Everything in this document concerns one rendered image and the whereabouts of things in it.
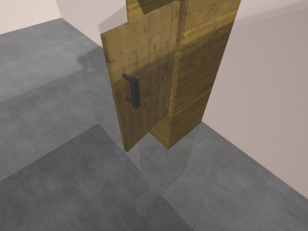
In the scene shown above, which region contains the cupboard door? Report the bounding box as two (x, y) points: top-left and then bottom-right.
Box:
(100, 0), (181, 152)

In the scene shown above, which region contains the handle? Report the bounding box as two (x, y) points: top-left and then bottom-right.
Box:
(122, 73), (141, 109)

